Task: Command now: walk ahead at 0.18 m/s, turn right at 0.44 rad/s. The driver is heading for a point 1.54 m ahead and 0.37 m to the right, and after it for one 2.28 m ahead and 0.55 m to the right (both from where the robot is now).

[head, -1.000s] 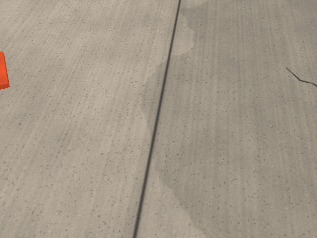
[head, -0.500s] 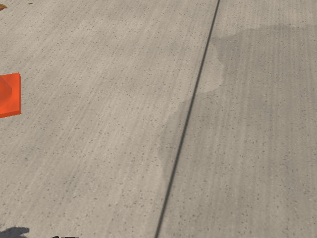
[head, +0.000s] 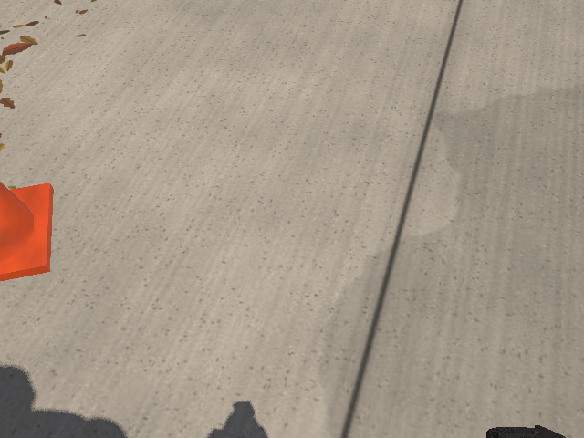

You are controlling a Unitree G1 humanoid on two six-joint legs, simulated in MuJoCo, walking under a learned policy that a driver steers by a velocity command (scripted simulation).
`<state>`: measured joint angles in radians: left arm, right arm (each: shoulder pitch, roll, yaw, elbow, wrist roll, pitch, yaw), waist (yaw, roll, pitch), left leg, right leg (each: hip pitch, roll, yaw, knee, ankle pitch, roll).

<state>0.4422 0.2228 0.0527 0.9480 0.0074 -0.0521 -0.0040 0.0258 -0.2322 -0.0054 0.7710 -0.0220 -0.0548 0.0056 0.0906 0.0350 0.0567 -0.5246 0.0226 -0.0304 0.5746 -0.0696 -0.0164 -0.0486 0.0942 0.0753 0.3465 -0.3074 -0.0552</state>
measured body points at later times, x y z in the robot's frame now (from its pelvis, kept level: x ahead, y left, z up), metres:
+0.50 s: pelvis +0.02 +0.01 -0.01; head +0.00 -0.01 +0.44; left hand +0.18 +0.25 -0.12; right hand +0.07 -0.30 -0.13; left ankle +0.14 +0.11 -0.72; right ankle -0.05 -0.07 -0.74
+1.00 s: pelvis +0.19 -0.04 -0.01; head +0.21 -0.04 +0.44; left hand +0.26 +0.23 -0.15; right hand +0.24 -0.34 -0.11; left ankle +0.29 +0.01 -0.74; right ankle -0.03 -0.06 -0.71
